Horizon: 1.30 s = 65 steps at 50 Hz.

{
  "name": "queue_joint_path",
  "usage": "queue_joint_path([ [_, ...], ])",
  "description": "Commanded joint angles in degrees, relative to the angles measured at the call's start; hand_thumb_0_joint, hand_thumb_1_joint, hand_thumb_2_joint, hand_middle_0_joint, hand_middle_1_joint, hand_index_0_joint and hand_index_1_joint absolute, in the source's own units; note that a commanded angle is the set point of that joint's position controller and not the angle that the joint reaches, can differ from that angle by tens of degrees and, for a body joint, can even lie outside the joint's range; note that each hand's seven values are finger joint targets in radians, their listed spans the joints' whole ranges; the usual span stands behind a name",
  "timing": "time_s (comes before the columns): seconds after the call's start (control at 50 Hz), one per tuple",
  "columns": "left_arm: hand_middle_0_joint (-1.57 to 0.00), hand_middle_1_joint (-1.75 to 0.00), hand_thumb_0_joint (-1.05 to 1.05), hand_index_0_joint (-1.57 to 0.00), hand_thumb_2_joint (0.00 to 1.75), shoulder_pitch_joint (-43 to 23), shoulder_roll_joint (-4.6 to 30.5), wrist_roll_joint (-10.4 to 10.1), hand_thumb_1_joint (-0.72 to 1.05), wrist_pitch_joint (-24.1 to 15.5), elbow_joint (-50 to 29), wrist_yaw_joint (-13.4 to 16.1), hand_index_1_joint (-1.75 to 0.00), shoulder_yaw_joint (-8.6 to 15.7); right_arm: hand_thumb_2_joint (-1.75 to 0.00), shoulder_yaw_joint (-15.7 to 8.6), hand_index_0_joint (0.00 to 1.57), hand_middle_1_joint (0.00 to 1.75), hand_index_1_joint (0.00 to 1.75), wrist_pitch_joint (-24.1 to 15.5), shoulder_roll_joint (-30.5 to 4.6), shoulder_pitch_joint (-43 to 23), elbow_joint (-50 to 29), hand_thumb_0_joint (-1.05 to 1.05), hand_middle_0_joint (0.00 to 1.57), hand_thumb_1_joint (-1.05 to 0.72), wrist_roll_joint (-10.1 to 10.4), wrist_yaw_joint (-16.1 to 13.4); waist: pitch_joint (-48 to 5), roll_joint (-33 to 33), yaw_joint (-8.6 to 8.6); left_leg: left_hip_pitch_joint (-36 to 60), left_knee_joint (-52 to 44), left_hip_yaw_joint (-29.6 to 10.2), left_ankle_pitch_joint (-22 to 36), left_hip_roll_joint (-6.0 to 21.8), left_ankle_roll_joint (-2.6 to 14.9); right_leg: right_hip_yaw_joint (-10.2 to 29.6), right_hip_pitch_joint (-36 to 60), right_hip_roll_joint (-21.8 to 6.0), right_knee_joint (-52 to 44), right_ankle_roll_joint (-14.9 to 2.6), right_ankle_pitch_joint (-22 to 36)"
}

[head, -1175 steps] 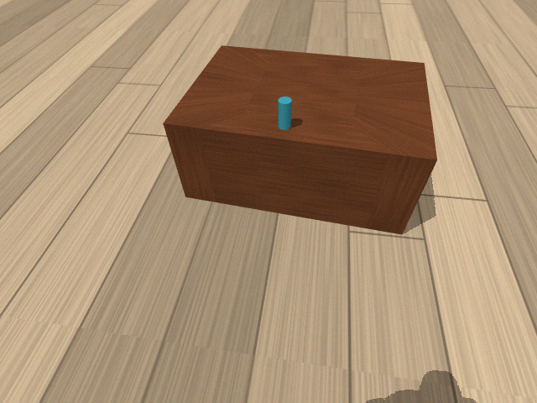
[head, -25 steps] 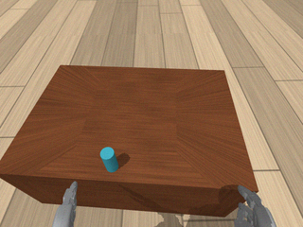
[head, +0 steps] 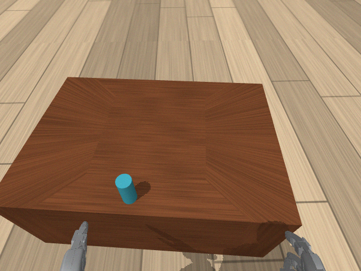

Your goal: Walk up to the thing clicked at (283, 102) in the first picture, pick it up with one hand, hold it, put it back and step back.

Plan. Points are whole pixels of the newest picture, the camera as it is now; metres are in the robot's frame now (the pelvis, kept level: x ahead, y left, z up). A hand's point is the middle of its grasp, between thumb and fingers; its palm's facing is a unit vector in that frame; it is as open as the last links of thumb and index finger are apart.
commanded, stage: home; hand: left
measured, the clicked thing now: (126, 189) +0.42 +0.20 -0.21
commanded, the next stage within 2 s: stand in 0.38 s
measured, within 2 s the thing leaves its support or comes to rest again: neither
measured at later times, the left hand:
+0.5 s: hand out of the picture +0.16 +0.19 -0.06, palm faces +0.06 -0.95 -0.31, open 17.5 cm
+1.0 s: hand out of the picture +0.05 +0.24 -0.11, palm faces +0.02 -0.93 -0.35, open 8.4 cm
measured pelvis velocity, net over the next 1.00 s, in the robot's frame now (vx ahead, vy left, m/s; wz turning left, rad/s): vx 0.00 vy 0.00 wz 0.03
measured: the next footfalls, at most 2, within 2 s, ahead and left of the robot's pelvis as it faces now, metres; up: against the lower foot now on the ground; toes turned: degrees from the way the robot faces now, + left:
none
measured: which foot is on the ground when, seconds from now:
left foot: down 0.00-1.00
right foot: down 0.00-1.00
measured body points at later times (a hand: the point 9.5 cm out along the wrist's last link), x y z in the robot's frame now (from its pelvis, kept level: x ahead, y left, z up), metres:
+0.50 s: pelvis +0.00 +0.00 +0.01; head +0.03 +0.01 +0.45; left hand +0.16 +0.24 -0.04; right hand +0.16 -0.24 -0.07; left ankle -0.03 +0.12 -0.69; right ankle +0.02 -0.13 -0.69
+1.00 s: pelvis +0.00 +0.00 +0.04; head +0.00 -0.01 +0.49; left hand +0.05 +0.29 -0.08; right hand +0.08 -0.29 -0.09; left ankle -0.03 +0.12 -0.69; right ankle +0.02 -0.13 -0.69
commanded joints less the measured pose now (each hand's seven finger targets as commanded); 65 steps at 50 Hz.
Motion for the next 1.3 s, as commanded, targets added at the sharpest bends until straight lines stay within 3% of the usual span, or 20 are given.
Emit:
queue_joint_path([
  [0.0,-0.05,-0.06,0.00,-0.05,0.06,-1.9,5.7,0.6,-0.55,-1.9,-12.4,1.3,-0.06,3.7,-0.90,-3.1,0.20,0.30,0.30,-4.9,-6.5,-3.8,-5.7,0.00,0.20,-0.90,-0.2,-1.5,-6.1,1.0,-0.73,0.3,-9.2,0.9,13.4,-1.2,0.79,-0.9,8.1,1.3,-8.1,-1.26,10.4],
  [0.08,-0.05,-0.06,0.00,-0.05,0.05,-0.4,5.7,0.7,-0.55,-0.6,-12.2,1.7,-0.05,3.1,-0.90,-3.2,0.20,0.30,0.30,-6.3,-6.9,-5.1,-3.4,0.00,0.20,-0.90,-0.3,-1.8,-7.0,2.4,-0.29,1.6,-9.2,0.4,18.7,-1.0,0.24,-1.4,9.0,1.5,-6.9,-1.56,14.1],
  [0.2,-0.05,-0.05,0.00,-0.05,0.04,-0.3,5.2,1.0,-0.57,1.3,-10.0,1.8,-0.05,3.1,-0.90,-3.2,0.20,0.30,0.30,-7.9,-6.9,-6.3,-1.5,0.00,0.20,-0.90,-0.7,-2.3,-5.4,-1.1,-0.79,0.5,-9.0,0.7,16.0,-1.1,0.85,-1.4,9.1,1.5,-8.5,-1.11,12.6],
  [0.24,-0.05,-0.05,0.00,-0.05,0.04,-0.7,4.7,1.1,-0.58,1.6,-10.0,1.9,-0.05,2.8,-0.90,-3.1,0.20,0.30,0.30,-8.5,-6.8,-7.0,-1.1,0.00,0.20,-0.90,-0.8,-2.3,-4.5,-0.7,-0.68,0.3,-9.7,0.5,14.5,-1.0,0.70,-1.6,8.9,1.6,-8.8,-1.13,10.9],
  [0.3,-0.04,-0.05,0.00,-0.04,0.03,-1.1,5.6,1.2,-0.60,2.4,-11.5,1.9,-0.05,3.3,-0.90,-3.0,0.20,0.30,0.30,-9.1,-6.5,-6.9,-0.6,0.00,0.20,-0.90,-0.9,-2.5,-6.3,0.9,-0.31,1.1,-9.5,0.7,16.5,-1.2,0.59,-1.5,9.8,1.6,-8.8,-1.25,12.7],
  [0.42,-0.05,-0.05,0.00,-0.05,0.05,-3.6,5.7,1.2,-0.57,3.2,-12.5,2.0,-0.05,3.4,-0.90,-2.5,0.20,0.30,0.30,-10.4,-6.2,-7.8,0.4,0.00,0.20,-0.90,-1.0,-2.8,-3.6,1.7,-0.57,0.5,-10.8,0.4,11.9,-1.2,0.68,-1.5,8.9,1.5,-9.9,-1.14,8.7],
  [0.44,-0.04,-0.05,0.00,-0.04,0.03,-10.5,13.7,7.0,-0.59,-1.8,7.6,-1.3,-0.05,5.9,-0.90,-4.9,0.20,0.30,0.30,-7.1,-14.5,-10.1,13.0,0.00,0.20,-0.90,-7.8,0.3,3.1,-1.1,0.88,4.7,-12.1,-4.1,20.2,1.6,2.70,3.2,13.2,-2.1,-9.9,-5.08,11.5],
  [0.46,-0.05,-0.05,0.00,-0.05,0.04,-9.0,14.0,7.5,-0.58,-4.0,13.8,-2.8,-0.05,6.3,-0.90,-5.6,0.20,0.30,0.30,-5.7,-14.8,-8.3,15.1,0.00,0.20,-0.90,-8.3,1.5,-1.4,-1.4,0.94,7.3,-10.9,-3.6,24.0,1.8,4.10,4.1,15.3,-2.9,-9.1,-6.15,15.0],
  [0.48,-0.13,-0.13,0.00,-0.13,0.12,-9.0,13.8,7.3,-0.50,-5.2,15.7,-3.6,-0.13,6.1,-0.90,-5.5,0.20,0.30,0.30,-5.1,-14.5,-8.3,15.5,0.00,0.20,-0.90,-8.3,2.0,-3.0,-0.9,1.01,9.2,-10.4,-3.8,26.5,1.8,4.69,4.7,15.6,-3.0,-8.3,-6.64,17.0],
  [0.52,-0.20,-0.29,0.00,-0.20,0.28,-9.6,13.6,6.0,-0.34,-6.8,19.5,-4.9,-0.29,5.0,-0.90,-5.3,0.20,0.30,0.30,-4.7,-14.2,-9.8,16.0,0.00,0.20,-0.90,-6.6,3.4,-2.6,0.5,1.32,10.1,-13.5,-4.8,23.4,1.8,5.18,4.9,15.9,-2.8,-9.6,-6.21,14.6],
  [0.58,-0.20,-0.30,0.00,-0.20,0.52,-12.3,13.8,4.3,-0.10,-7.8,25.6,-5.9,-0.30,4.7,-0.90,-5.4,0.20,0.30,0.30,-4.9,-14.6,-10.8,18.1,0.00,0.20,-0.90,-4.9,4.8,-2.7,1.4,1.78,11.5,-16.1,-5.9,21.3,2.1,4.61,4.8,17.3,-2.9,-10.9,-5.28,15.5],
  [0.62,-0.20,-0.30,0.00,-0.20,0.68,-14.1,14.3,4.3,0.06,-7.9,29.4,-5.9,-0.30,4.7,-0.90,-5.5,0.20,0.30,0.30,-4.6,-14.4,-12.0,19.7,0.00,0.20,-0.90,-4.9,5.1,-0.9,1.8,1.77,10.8,-18.5,-6.9,16.7,2.5,4.70,4.7,17.6,-2.7,-12.1,-4.76,13.6],
  [0.68,-0.20,-0.30,0.00,-0.20,0.90,-15.1,15.1,4.2,0.30,-8.4,34.8,-5.8,-0.30,4.7,-0.90,-5.5,0.20,0.30,0.30,-4.4,-14.8,-11.8,22.8,0.00,0.20,-0.90,-4.8,5.3,0.2,2.3,1.43,12.9,-19.2,-6.5,21.4,2.4,4.05,4.9,19.8,-3.4,-14.4,-4.52,17.5],
  [0.82,-0.20,-0.30,0.00,-0.20,0.90,-16.5,16.4,3.4,0.86,-8.4,44.2,-5.3,-0.30,4.4,-0.90,-5.3,0.20,0.30,0.30,-3.5,-16.0,-11.2,29.2,0.00,0.20,-0.90,-4.4,5.1,3.4,1.3,0.98,17.2,-24.1,-6.9,23.5,3.1,3.53,5.3,22.6,-4.5,-20.2,-4.26,19.4],
  [1.02,-0.20,-0.30,0.00,-0.20,0.90,-18.6,17.6,2.8,0.90,-8.1,54.4,-5.2,-0.30,3.6,-0.90,-4.0,0.20,0.30,0.30,-3.0,-16.5,-11.1,37.1,0.00,0.20,-0.90,-3.7,5.1,4.7,-0.6,0.71,21.2,-31.9,-6.4,24.9,3.6,2.10,4.9,29.9,-5.9,-28.3,-3.06,20.5],
  [1.14,-0.20,-0.30,0.00,-0.20,0.90,-20.3,17.6,2.8,0.90,-8.1,58.1,-5.5,-0.30,3.2,-0.90,-3.6,0.20,0.30,0.30,-2.7,-16.3,-12.3,39.9,0.00,0.20,-0.90,-3.4,5.4,8.2,-0.8,0.86,20.8,-35.5,-6.2,20.4,3.4,1.73,5.2,29.9,-5.9,-33.4,-2.17,12.7],
  [1.28,-0.20,-0.30,0.00,-0.20,0.90,-21.7,18.0,2.7,0.90,-7.9,60.7,-5.9,-0.30,3.3,-0.90,-3.4,0.20,0.30,0.30,-2.6,-16.2,-12.2,41.9,0.00,0.20,-0.90,-3.4,5.6,9.4,0.2,0.97,21.5,-38.1,-5.9,17.6,3.6,1.42,5.5,29.5,-5.8,-35.9,-1.76,9.4],
])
